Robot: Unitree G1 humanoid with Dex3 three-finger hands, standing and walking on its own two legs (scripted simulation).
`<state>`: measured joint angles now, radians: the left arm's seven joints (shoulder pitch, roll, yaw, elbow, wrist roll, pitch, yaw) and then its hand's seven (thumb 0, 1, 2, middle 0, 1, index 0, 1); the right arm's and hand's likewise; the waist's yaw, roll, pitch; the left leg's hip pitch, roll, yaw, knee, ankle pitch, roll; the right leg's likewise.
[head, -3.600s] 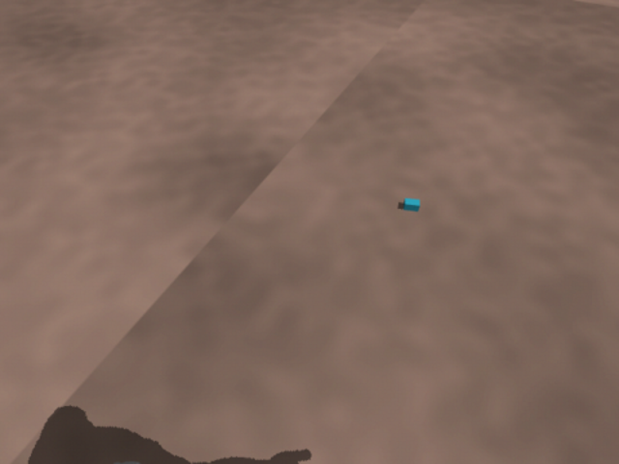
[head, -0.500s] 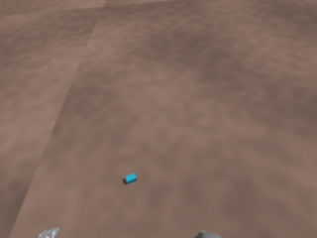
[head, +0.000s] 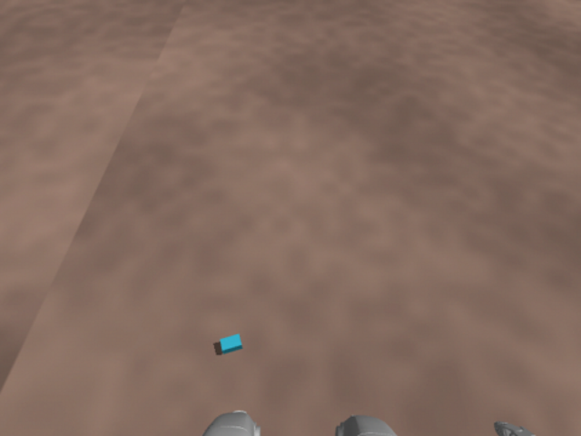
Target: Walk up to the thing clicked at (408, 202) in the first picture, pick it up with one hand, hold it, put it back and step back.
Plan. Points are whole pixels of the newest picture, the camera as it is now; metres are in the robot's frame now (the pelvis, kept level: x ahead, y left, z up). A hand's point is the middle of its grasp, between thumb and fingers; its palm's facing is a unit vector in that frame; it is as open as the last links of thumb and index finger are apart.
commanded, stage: walk up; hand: left
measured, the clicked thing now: (231, 343) +0.45 +0.22 -0.74
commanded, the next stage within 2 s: stand in 1.56 s
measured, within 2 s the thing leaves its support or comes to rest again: neither
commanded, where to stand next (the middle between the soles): +0.08 -0.01 m, yaw +0 degrees
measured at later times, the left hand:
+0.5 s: hand (143, 412) +0.15 +0.24 -0.13, palm faces -0.03 -0.93 -0.36, open 7.3 cm
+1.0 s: hand (139, 406) +0.16 +0.25 -0.13, palm faces -0.03 -0.94 -0.33, open 7.3 cm
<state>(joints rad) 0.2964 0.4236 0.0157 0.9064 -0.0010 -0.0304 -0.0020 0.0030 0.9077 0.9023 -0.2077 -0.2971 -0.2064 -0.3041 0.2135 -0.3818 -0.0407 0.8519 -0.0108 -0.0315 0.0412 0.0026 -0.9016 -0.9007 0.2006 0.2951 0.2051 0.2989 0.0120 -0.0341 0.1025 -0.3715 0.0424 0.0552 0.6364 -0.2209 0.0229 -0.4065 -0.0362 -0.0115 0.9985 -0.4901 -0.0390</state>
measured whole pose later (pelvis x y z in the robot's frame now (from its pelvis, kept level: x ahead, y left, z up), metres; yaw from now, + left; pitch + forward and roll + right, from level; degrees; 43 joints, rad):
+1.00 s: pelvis +0.07 +0.00 +0.03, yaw -1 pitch -2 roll +0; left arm 0.05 0.35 0.00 1.18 0.00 -0.01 -0.01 0.00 0.91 0.90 -0.21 -0.30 -0.21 -0.30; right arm 0.06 -0.36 0.00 1.17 0.00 -0.01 0.01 0.00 -0.90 -0.90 0.20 0.30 0.20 0.30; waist 0.00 0.00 0.04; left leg -0.12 0.02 0.05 0.33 -0.17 0.00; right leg -0.11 -0.02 -0.03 0.32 -0.17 0.02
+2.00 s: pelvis +0.07 +0.00 +0.03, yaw +0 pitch -3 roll +0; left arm 0.09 0.35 0.00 1.14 0.01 0.00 0.00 0.00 0.91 0.90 -0.21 -0.30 -0.21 -0.30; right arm 0.08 -0.35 0.00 1.15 -0.01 -0.01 0.01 0.00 -0.90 -0.90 0.20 0.30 0.20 0.30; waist -0.01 0.00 0.04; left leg -0.10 0.02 0.03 0.30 -0.16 -0.01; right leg -0.08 -0.03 -0.04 0.30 -0.17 0.02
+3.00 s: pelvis +0.08 -0.01 +0.03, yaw +0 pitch -2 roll +0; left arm 0.12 0.35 0.00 1.12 0.01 0.00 -0.01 0.00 0.91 0.90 -0.21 -0.30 -0.21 -0.30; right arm 0.11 -0.35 0.01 1.13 -0.01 0.00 0.00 0.00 -0.90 -0.90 0.20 0.30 0.20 0.30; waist 0.00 0.00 0.04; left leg -0.10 0.03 0.03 0.31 -0.17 -0.02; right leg -0.08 -0.02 -0.04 0.30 -0.18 0.00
